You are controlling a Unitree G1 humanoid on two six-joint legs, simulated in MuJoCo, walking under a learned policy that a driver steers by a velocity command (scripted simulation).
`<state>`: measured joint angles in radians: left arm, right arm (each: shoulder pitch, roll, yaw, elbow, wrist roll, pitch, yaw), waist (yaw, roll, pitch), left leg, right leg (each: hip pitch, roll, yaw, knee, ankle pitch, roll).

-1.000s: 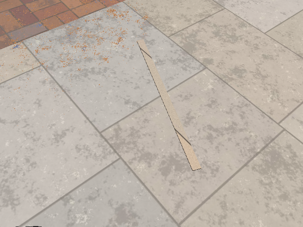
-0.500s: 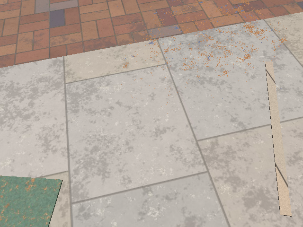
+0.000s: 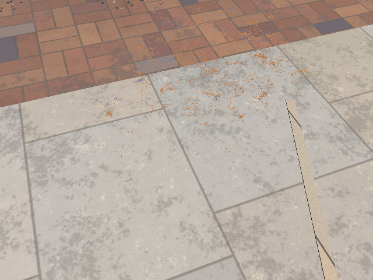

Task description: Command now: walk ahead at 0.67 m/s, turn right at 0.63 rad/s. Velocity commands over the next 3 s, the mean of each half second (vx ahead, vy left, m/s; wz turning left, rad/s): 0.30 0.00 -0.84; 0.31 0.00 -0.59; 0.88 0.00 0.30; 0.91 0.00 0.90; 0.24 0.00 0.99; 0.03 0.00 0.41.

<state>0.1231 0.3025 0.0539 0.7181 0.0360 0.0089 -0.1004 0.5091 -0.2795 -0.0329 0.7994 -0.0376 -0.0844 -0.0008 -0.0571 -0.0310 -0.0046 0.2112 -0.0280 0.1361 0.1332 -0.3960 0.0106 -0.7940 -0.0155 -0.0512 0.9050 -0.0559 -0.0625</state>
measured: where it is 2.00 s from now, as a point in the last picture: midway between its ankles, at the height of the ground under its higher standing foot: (290, 146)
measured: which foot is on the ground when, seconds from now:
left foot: down 0.00-0.08, up 0.10-0.54, down 0.56-0.92, up 0.94-1.00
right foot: up 0.00-0.08, down 0.10-0.56, up 0.58-0.92, down 0.94-1.00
